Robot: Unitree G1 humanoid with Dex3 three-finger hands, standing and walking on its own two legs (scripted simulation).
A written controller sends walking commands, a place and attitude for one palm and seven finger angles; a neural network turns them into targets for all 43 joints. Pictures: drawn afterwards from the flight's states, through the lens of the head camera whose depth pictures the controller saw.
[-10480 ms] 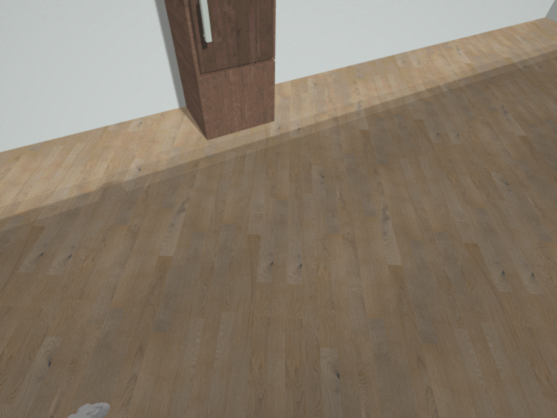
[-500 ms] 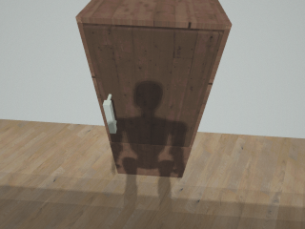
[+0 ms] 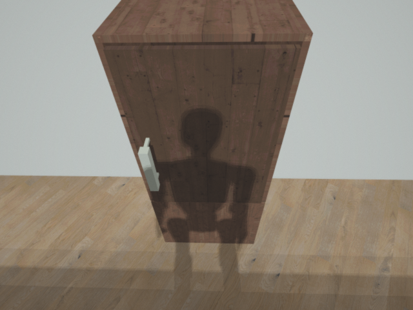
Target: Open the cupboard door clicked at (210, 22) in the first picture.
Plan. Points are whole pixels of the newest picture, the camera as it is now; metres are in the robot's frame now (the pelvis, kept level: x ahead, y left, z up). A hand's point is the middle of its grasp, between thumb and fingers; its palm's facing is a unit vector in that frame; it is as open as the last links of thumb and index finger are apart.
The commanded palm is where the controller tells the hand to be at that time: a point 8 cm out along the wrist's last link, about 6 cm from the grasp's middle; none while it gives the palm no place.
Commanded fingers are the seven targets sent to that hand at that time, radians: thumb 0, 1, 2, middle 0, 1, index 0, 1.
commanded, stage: look again from close up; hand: left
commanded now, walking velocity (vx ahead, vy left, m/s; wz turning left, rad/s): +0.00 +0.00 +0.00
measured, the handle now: (151, 165) +0.52 +0.20 -0.09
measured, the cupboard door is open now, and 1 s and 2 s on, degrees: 0 0 0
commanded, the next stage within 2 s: raise the hand with hooked fingers in 0.06 s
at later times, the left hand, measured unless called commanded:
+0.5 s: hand (124, 282) +0.19 +0.18 -0.04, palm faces -0.01 -1.00 -0.03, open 8.1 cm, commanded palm +0.13 +0.25 -0.07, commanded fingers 0.00 0.48 0.72 -0.23 -0.57 -0.23 -0.57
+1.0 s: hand (104, 281) +0.19 +0.23 -0.08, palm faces +0.01 -1.00 -0.05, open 11.1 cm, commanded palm +0.16 +0.29 -0.07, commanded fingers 0.00 -0.10 0.47 -0.27 -0.94 -0.27 -0.94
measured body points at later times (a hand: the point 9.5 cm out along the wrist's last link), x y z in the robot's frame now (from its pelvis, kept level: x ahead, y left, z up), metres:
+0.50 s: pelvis -0.02 +0.00 -0.08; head +0.03 +0.01 +0.37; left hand +0.18 +0.23 -0.04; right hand +0.22 -0.27 -0.09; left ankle -0.04 +0.11 -0.74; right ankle +0.03 -0.10 -0.74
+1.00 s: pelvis -0.04 +0.00 -0.11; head +0.05 +0.01 +0.33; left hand +0.19 +0.28 -0.07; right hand +0.12 -0.22 -0.21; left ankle -0.04 +0.11 -0.74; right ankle +0.03 -0.10 -0.74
